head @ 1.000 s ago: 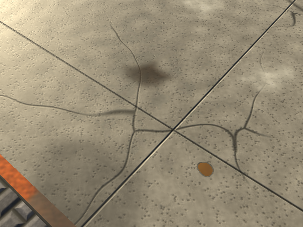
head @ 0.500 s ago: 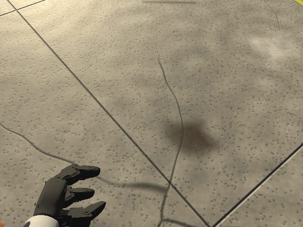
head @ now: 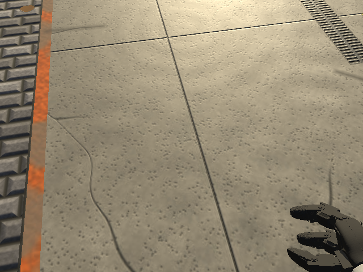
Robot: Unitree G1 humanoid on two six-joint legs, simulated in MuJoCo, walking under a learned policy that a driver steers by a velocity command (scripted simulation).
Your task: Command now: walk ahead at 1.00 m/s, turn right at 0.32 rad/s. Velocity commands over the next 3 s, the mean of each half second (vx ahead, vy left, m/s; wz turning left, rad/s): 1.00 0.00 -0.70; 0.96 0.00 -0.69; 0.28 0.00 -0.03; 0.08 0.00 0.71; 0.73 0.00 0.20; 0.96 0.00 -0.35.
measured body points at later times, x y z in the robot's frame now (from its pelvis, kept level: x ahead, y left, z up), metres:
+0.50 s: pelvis +0.46 -0.07 -0.01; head +0.48 -0.08 +0.43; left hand +0.69 +0.14 -0.12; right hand +0.42 -0.34 -0.14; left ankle +0.28 +0.12 -0.56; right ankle +0.54 -0.11 -0.71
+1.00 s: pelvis +0.90 -0.23 +0.03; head +0.92 -0.24 +0.47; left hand +1.17 -0.09 -0.09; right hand +0.77 -0.49 -0.08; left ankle +0.99 -0.16 -0.71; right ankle +0.74 -0.23 -0.60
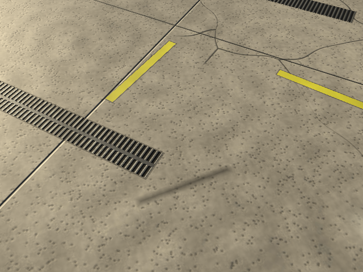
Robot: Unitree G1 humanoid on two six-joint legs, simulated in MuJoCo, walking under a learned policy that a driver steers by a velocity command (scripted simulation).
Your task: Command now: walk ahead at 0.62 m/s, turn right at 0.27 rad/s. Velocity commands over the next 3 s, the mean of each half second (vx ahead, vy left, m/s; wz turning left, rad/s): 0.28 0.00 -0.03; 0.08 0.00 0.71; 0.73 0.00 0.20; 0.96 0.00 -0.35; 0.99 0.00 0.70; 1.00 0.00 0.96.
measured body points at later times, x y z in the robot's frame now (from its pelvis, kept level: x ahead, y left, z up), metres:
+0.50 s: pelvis +0.25 +0.01 +0.00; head +0.29 +0.00 +0.45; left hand +0.40 +0.26 -0.11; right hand +0.39 -0.27 -0.12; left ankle +0.26 +0.16 -0.69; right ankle +0.34 -0.08 -0.73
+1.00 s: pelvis +0.29 +0.07 +0.01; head +0.31 +0.11 +0.46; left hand +0.34 +0.40 -0.10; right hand +0.52 -0.16 -0.07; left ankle +0.27 +0.15 -0.73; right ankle +0.39 -0.07 -0.69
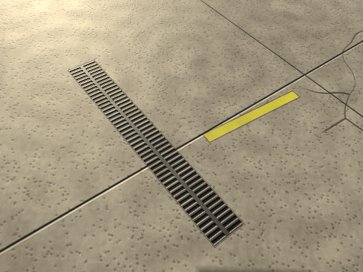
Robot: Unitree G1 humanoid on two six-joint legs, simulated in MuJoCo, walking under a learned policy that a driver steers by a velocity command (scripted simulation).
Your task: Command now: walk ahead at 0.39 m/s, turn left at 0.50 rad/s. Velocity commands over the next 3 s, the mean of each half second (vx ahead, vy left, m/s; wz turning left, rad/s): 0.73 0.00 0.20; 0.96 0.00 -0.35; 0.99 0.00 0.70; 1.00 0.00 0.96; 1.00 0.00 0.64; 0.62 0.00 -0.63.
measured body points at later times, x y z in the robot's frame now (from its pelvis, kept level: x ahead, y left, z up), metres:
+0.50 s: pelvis +0.22 -0.01 -0.01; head +0.26 -0.03 +0.43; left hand +0.10 +0.24 -0.13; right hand +0.49 -0.22 -0.09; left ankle +0.36 +0.13 -0.71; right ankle +0.05 -0.15 -0.75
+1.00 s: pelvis +0.64 -0.01 -0.04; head +0.67 -0.03 +0.41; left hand +0.94 +0.16 -0.09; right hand +0.49 -0.25 -0.17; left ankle +0.40 +0.13 -0.74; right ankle +0.80 -0.13 -0.74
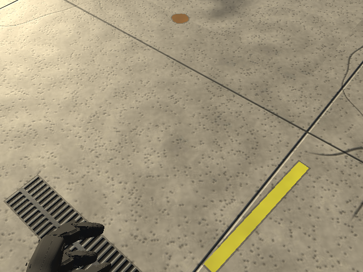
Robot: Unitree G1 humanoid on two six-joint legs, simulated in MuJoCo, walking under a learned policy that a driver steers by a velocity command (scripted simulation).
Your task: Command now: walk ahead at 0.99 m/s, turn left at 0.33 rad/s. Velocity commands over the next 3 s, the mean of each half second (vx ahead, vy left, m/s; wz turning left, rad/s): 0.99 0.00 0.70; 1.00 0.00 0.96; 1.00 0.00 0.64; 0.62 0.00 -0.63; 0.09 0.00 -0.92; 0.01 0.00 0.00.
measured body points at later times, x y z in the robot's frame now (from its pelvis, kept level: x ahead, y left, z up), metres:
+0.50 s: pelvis +0.48 +0.06 -0.02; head +0.49 +0.06 +0.43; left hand +0.39 +0.30 -0.16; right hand +0.72 -0.14 -0.12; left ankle +0.59 +0.10 -0.71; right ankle +0.23 -0.11 -0.60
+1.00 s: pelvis +0.92 +0.23 +0.02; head +0.94 +0.25 +0.46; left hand +0.82 +0.53 -0.08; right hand +1.21 +0.08 -0.09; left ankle +0.73 +0.17 -0.59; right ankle +1.06 +0.17 -0.71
